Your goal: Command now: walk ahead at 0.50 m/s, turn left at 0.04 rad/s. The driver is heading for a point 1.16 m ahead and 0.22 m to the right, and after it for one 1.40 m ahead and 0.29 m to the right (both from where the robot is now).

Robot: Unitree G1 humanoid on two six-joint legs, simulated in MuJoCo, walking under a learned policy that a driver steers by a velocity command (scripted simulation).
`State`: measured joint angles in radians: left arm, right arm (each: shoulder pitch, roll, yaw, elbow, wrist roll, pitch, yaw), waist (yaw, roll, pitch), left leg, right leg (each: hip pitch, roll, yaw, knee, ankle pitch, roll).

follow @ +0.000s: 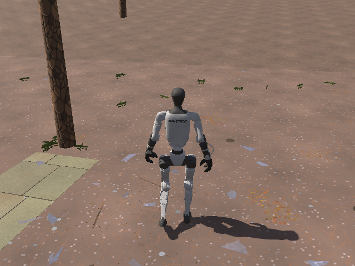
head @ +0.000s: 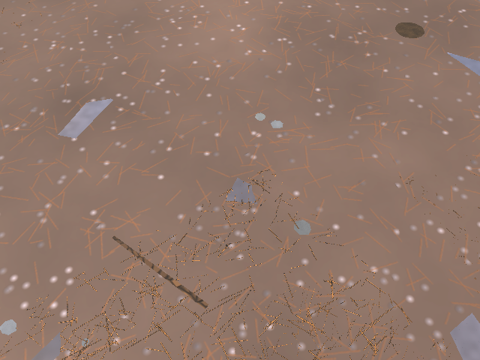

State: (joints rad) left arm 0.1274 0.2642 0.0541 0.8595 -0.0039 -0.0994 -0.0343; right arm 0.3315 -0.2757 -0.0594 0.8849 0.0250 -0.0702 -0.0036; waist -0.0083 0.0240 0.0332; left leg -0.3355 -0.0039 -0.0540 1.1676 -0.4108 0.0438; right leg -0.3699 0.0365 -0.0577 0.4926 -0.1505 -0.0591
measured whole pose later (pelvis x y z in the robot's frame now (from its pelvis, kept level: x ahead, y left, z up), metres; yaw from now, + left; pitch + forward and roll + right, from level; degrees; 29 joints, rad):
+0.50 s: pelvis +0.29 +0.06 +0.00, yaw +0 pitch +2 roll -1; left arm 0.31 0.29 0.05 0.96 -0.03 -0.08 -0.01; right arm 0.12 -0.26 -0.05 0.80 0.01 -0.09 0.03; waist 0.03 -0.02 0.03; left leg -0.41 0.00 0.04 0.53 -0.15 0.05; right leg -0.29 -0.01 0.03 1.08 -0.46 -0.04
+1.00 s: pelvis +0.57 +0.01 -0.01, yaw -7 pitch +2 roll +1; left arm 0.08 0.28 0.06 0.82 -0.02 -0.07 -0.05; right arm 0.30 -0.28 -0.06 0.94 0.00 -0.06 -0.01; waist -0.03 0.00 0.03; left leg -0.13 0.02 0.04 0.90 -0.46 -0.01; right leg -0.49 0.04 -0.03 0.60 -0.15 -0.09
